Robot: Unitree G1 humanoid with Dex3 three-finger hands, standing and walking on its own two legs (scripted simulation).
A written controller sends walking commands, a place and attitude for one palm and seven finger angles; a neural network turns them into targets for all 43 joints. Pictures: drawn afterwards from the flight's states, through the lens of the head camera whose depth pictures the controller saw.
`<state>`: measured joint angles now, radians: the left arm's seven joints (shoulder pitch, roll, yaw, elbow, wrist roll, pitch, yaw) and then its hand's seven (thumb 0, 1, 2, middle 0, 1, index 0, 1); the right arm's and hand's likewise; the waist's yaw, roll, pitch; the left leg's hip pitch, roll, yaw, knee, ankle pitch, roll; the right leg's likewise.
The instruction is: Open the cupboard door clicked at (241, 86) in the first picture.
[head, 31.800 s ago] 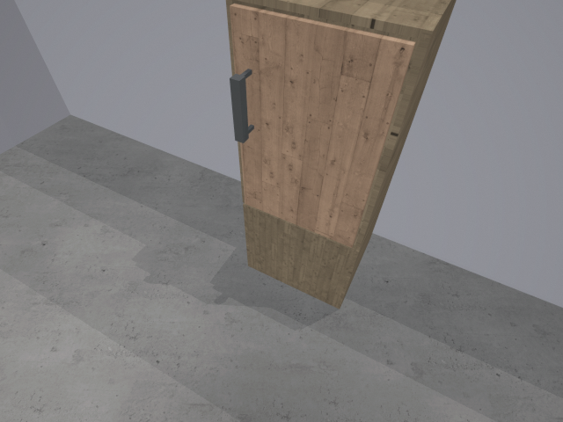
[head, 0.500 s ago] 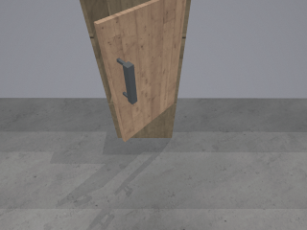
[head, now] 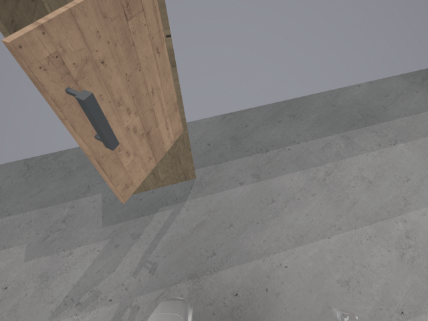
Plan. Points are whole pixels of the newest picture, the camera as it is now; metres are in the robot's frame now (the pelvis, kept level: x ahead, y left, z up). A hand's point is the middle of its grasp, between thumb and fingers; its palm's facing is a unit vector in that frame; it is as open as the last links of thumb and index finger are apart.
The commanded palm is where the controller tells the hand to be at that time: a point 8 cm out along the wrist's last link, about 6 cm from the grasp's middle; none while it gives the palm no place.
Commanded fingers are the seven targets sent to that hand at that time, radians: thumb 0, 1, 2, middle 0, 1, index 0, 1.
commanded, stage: walk to a spot facing it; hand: left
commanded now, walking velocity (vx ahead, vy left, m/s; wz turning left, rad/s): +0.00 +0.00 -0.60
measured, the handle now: (92, 119) +0.50 +0.32 +0.04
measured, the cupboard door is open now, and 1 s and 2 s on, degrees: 45 45 45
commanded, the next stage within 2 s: none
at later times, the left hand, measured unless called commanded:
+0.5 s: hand (142, 301) +0.17 +0.18 -0.17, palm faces -0.30 -0.91 -0.28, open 7.4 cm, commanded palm none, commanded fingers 0.00 0.90 0.90 -0.20 -0.30 -0.20 -0.30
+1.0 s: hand (178, 274) +0.22 +0.11 -0.16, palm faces -0.57 -0.80 -0.18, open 7.4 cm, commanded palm none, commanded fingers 0.00 0.90 0.90 -0.20 -0.30 -0.20 -0.30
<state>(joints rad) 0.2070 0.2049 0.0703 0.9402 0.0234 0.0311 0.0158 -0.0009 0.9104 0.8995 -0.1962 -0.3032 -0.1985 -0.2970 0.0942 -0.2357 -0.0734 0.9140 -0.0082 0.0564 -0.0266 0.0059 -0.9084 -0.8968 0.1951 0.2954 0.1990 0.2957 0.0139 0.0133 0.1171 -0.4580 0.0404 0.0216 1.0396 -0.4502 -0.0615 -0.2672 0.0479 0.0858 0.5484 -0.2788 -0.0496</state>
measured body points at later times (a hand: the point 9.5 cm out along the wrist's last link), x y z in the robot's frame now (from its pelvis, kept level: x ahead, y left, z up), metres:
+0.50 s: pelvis +0.01 +0.00 -0.02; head +0.06 -0.03 +0.43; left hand +0.18 +0.23 -0.15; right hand -0.03 -0.26 -0.16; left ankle +0.02 +0.16 -0.73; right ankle -0.02 -0.12 -0.74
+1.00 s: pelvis +0.03 +0.00 +0.00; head +0.07 -0.01 +0.45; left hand +0.25 +0.15 -0.14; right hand -0.08 -0.21 -0.13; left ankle +0.10 +0.11 -0.74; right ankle -0.06 -0.10 -0.68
